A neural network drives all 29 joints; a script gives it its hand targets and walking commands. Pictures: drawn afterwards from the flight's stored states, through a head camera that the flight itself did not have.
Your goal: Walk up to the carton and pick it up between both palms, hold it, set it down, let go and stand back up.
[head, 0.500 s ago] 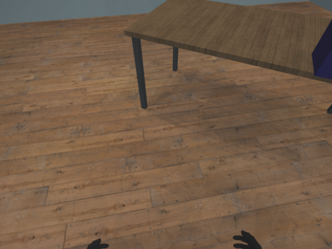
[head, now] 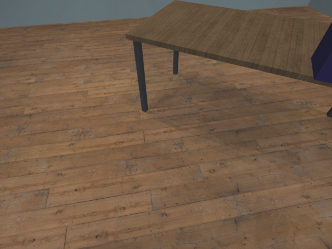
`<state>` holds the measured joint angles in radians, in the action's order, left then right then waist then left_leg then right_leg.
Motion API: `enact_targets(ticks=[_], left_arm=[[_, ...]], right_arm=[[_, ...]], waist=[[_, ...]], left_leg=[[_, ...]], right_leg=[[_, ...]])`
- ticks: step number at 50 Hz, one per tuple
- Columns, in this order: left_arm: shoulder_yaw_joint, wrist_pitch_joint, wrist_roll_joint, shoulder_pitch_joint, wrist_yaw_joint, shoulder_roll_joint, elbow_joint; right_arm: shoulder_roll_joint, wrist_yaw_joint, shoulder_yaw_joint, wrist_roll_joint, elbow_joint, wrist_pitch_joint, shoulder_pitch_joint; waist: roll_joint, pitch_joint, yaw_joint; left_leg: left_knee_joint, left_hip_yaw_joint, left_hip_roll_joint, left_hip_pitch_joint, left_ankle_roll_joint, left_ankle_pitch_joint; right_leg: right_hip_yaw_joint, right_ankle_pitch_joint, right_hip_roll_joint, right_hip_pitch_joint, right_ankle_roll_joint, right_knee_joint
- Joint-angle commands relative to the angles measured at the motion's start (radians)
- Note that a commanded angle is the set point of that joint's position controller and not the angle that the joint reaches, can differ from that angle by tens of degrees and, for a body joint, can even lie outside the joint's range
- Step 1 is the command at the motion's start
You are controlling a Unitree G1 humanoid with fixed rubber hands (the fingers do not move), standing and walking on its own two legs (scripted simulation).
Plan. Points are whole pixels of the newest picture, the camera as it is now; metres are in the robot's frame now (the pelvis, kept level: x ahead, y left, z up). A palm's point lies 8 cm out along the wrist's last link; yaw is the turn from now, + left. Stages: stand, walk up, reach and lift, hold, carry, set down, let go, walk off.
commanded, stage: stand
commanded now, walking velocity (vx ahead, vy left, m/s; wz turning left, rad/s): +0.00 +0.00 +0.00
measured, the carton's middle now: out of the picture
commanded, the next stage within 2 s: none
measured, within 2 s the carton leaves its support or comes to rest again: neither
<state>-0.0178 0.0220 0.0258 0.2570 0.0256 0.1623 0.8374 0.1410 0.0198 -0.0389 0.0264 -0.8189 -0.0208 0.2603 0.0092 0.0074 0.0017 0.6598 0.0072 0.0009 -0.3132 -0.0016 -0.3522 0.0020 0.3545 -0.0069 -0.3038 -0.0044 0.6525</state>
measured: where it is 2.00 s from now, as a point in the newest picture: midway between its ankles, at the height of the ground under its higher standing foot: outside the picture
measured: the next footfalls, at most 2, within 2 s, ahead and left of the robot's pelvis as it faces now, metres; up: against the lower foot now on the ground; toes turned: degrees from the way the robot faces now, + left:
none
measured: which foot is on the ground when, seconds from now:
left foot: down 0.00-1.00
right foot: down 0.00-1.00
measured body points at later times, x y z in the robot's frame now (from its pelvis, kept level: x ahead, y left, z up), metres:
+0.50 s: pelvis +0.01 +0.00 +0.01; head +0.03 +0.00 +0.46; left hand +0.03 +0.22 -0.14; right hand +0.04 -0.22 -0.15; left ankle +0.00 +0.12 -0.72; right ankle +0.00 -0.12 -0.72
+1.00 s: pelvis +0.01 +0.00 +0.02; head +0.01 +0.00 +0.47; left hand +0.00 +0.20 -0.15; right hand -0.01 -0.20 -0.15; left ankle +0.00 +0.12 -0.72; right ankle +0.00 -0.12 -0.72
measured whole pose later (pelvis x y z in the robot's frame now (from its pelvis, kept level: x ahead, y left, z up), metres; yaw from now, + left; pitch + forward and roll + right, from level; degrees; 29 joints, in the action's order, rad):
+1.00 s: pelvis +0.01 +0.00 +0.02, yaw +0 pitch -3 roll +0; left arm -0.02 0.00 0.01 0.27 0.04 0.09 1.18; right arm 0.09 0.05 -0.04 0.01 -1.15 0.00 0.29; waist 0.01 0.04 0.00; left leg 0.45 0.00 0.00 -0.14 0.00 -0.26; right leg 0.00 0.27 -0.01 -0.13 -0.01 0.45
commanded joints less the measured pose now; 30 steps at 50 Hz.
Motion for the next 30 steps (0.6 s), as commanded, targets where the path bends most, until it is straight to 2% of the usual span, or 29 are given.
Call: enact_targets(ticks=[1,2,3,4,5,6,7,8,9,10,11,12,14,15,16,17,18,19,20,21,23,24,26,27,28,29,30], left_arm=[[-0.021,-0.027,-0.003,-0.024,0.006,0.084,-0.061],[-0.025,-0.028,-0.003,0.012,-0.001,0.096,-0.033],[-0.032,-0.035,-0.004,0.023,-0.003,0.119,-0.028],[-0.035,-0.033,0.002,-0.018,0.001,0.101,-0.022],[-0.029,-0.036,-0.002,-0.02,0.001,0.089,-0.018],[-0.026,-0.04,-0.007,0.016,0.002,0.071,0.001],[-0.036,-0.038,-0.008,0.024,0.003,0.103,0.012],[-0.037,-0.035,-0.003,0.012,0.0,0.111,0.02],[-0.037,-0.033,-0.01,-0.003,-0.002,0.082,0.03],[-0.037,-0.039,-0.015,0.06,0.005,0.073,0.045],[-0.044,-0.041,-0.012,0.042,0.002,0.096,0.061],[-0.04,-0.039,-0.007,0.012,0.003,0.073,0.073],[-0.039,-0.032,-0.008,0.026,0.005,0.046,0.095],[-0.042,-0.029,-0.002,0.068,0.01,0.075,0.118],[-0.048,-0.028,-0.012,0.077,0.011,0.081,0.14],[-0.046,-0.031,-0.01,0.058,0.008,0.074,0.14],[-0.047,-0.033,-0.003,0.051,0.015,0.08,0.144],[-0.032,-0.034,-0.013,0.068,0.008,0.014,0.167],[-0.04,-0.033,-0.01,0.082,0.012,0.042,0.181],[-0.043,-0.036,-0.006,0.039,0.015,0.061,0.177],[-0.043,-0.041,-0.013,0.046,0.021,0.053,0.193],[-0.039,-0.043,-0.012,0.054,0.018,0.046,0.208],[-0.037,-0.044,-0.014,0.029,0.014,0.035,0.221],[-0.034,-0.041,-0.012,0.054,0.021,0.038,0.236],[-0.04,-0.035,-0.003,0.041,0.023,0.064,0.236],[-0.032,-0.033,-0.003,0.05,0.026,0.027,0.245],[-0.027,-0.034,-0.01,0.051,0.029,0.015,0.25]], right_arm=[[0.091,0.003,-0.031,0.005,0.05,0.026,0.021],[0.081,0.0,-0.029,0.0,0.034,0.025,0.036],[0.086,0.004,-0.029,-0.001,0.038,0.03,0.047],[0.082,0.002,-0.032,-0.004,0.015,0.03,0.058],[0.099,0.004,-0.031,-0.004,0.022,0.037,0.013],[0.113,0.006,-0.037,0.005,0.011,0.043,0.035],[0.114,0.004,-0.04,-0.001,0.003,0.05,0.012],[0.078,0.006,-0.033,-0.006,0.003,0.048,0.008],[0.097,0.008,-0.033,-0.002,-0.02,0.05,0.049],[0.09,0.016,-0.03,-0.008,-0.035,0.047,0.059],[0.072,0.02,-0.029,-0.011,-0.055,0.042,0.055],[0.091,0.014,-0.033,-0.01,-0.053,0.044,0.04],[0.099,0.021,-0.042,-0.004,-0.067,0.043,0.037],[0.074,0.021,-0.037,-0.005,-0.085,0.04,0.053],[0.062,0.018,-0.032,-0.01,-0.089,0.041,0.051],[0.077,0.019,-0.034,-0.009,-0.096,0.045,0.047],[0.05,0.024,-0.03,-0.011,-0.123,0.046,0.081],[0.074,0.02,-0.038,-0.014,-0.132,0.048,0.082],[0.091,0.022,-0.041,-0.008,-0.145,0.046,0.104],[0.068,0.024,-0.041,-0.009,-0.147,0.045,0.065],[0.083,0.03,-0.04,-0.013,-0.162,0.048,0.083],[0.103,0.028,-0.045,-0.014,-0.178,0.043,0.069],[0.057,0.024,-0.034,-0.022,-0.184,0.047,0.079],[0.07,0.022,-0.037,-0.013,-0.198,0.048,0.06],[0.052,0.027,-0.031,-0.007,-0.211,0.041,0.059],[0.054,0.03,-0.031,-0.013,-0.228,0.033,0.09],[0.05,0.031,-0.029,-0.007,-0.221,0.03,0.073]], waist=[[-0.029,0.024,0.012],[-0.003,0.016,0.0],[-0.006,0.007,0.007],[-0.023,0.028,0.013],[-0.009,-0.013,-0.004],[-0.021,-0.062,-0.005],[0.044,-0.044,-0.007],[0.038,-0.052,0.001],[0.023,-0.031,-0.006],[0.026,-0.076,-0.023],[0.052,-0.035,-0.012],[-0.005,-0.01,-0.003],[0.024,-0.009,-0.015],[0.01,-0.005,-0.015],[0.021,0.03,-0.013],[0.025,0.026,-0.023],[0.001,0.022,-0.009],[-0.021,0.014,-0.01],[-0.034,0.019,-0.01],[-0.01,0.031,-0.008],[-0.028,-0.002,-0.005],[0.004,-0.028,-0.002],[-0.05,-0.039,0.011],[0.015,0.001,0.003],[0.029,0.04,-0.008],[-0.001,0.046,0.006],[0.002,0.069,-0.005]], left_leg=[[-0.149,0.031,0.028,0.012,-0.029,0.142],[-0.161,0.047,0.038,0.02,-0.034,0.108],[-0.177,0.061,0.051,0.013,-0.036,0.112],[-0.184,0.049,0.038,-0.008,-0.033,0.127],[-0.192,0.066,0.057,-0.001,-0.047,0.159],[-0.184,0.065,0.057,0.059,-0.048,0.187],[-0.194,0.071,0.063,0.059,-0.043,0.229],[-0.206,0.069,0.059,0.042,-0.045,0.181],[-0.213,0.085,0.072,0.042,-0.046,0.243],[-0.213,0.074,0.073,0.078,-0.052,0.283],[-0.221,0.055,0.066,0.064,-0.047,0.27],[-0.225,0.06,0.058,0.057,-0.045,0.23],[-0.24,0.063,0.063,0.036,-0.047,0.215],[-0.248,0.062,0.061,0.075,-0.047,0.19],[-0.252,0.06,0.071,0.077,-0.045,0.201],[-0.266,0.081,0.077,0.045,-0.053,0.226],[-0.25,0.069,0.069,0.057,-0.048,0.243],[-0.238,0.056,0.062,0.085,-0.043,0.26],[-0.239,0.064,0.069,0.106,-0.052,0.298],[-0.229,0.053,0.07,0.089,-0.048,0.308],[-0.246,0.049,0.071,0.105,-0.05,0.332],[-0.244,0.045,0.074,0.137,-0.042,0.338],[-0.24,0.045,0.079,0.169,-0.044,0.362],[-0.233,0.051,0.08,0.163,-0.046,0.4],[-0.25,0.039,0.071,0.117,-0.038,0.391],[-0.251,0.034,0.065,0.137,-0.035,0.356],[-0.261,0.044,0.073,0.109,-0.036,0.363]], right_leg=[[-0.061,-0.077,-0.047,-0.041,0.045,-0.18],[-0.062,-0.082,-0.042,-0.036,0.043,-0.189],[-0.041,-0.096,-0.043,-0.021,0.038,-0.182],[-0.071,-0.084,-0.051,-0.015,0.046,-0.197],[-0.059,-0.135,-0.047,0.036,0.045,-0.186],[-0.047,-0.189,-0.05,0.053,0.045,-0.168],[-0.051,-0.21,-0.046,0.027,0.051,-0.172],[-0.042,-0.19,-0.042,0.064,0.04,-0.175],[-0.038,-0.228,-0.04,0.08,0.035,-0.165],[-0.037,-0.236,-0.045,0.093,0.033,-0.166],[-0.052,-0.22,-0.046,0.067,0.031,-0.18],[-0.047,-0.2,-0.042,0.069,0.035,-0.193],[-0.049,-0.231,-0.047,0.091,0.038,-0.194],[-0.036,-0.23,-0.05,0.076,0.026,-0.2],[-0.043,-0.201,-0.042,0.052,0.025,-0.203],[-0.044,-0.238,-0.057,0.086,0.033,-0.21],[-0.041,-0.269,-0.058,0.11,0.03,-0.211],[-0.056,-0.24,-0.058,0.084,0.034,-0.213],[-0.051,-0.267,-0.058,0.09,0.024,-0.226],[-0.045,-0.29,-0.059,0.087,0.028,-0.205],[-0.062,-0.335,-0.069,0.133,0.033,-0.23],[-0.059,-0.324,-0.077,0.145,0.036,-0.23],[-0.058,-0.352,-0.072,0.144,0.039,-0.231],[-0.056,-0.368,-0.066,0.136,0.039,-0.236],[-0.051,-0.379,-0.083,0.149,0.035,-0.236],[-0.067,-0.367,-0.075,0.129,0.038,-0.235],[-0.052,-0.361,-0.075,0.127,0.03,-0.238]])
